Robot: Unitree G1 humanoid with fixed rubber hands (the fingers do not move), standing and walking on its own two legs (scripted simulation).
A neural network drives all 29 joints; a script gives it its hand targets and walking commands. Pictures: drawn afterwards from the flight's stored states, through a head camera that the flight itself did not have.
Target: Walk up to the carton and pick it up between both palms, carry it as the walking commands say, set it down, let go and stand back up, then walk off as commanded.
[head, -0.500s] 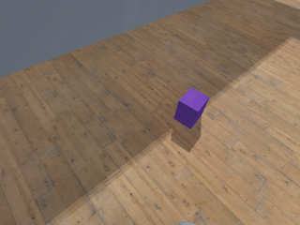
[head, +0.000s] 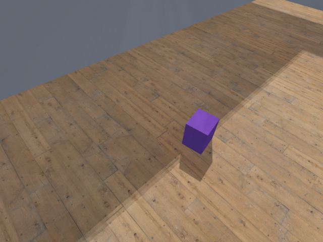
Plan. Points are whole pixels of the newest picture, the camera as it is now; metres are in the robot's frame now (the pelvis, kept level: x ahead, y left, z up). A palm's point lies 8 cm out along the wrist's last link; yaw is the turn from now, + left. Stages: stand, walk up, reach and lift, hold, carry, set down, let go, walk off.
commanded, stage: walk up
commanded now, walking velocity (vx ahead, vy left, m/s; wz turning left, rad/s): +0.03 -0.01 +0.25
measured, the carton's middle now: (199, 131) +0.99 -0.29 -0.65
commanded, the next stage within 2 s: none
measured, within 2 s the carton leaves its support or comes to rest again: neither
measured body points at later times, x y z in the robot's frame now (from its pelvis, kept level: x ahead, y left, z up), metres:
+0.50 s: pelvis +0.07 +0.03 +0.01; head +0.10 +0.00 +0.46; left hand +0.14 +0.31 -0.11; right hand +0.12 -0.24 -0.14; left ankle +0.09 +0.17 -0.67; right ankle +0.04 -0.11 -0.73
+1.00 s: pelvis +0.25 +0.11 +0.01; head +0.27 +0.09 +0.46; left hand +0.53 +0.23 -0.09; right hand +0.06 -0.07 -0.13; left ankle +0.20 +0.23 -0.73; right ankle +0.24 -0.01 -0.69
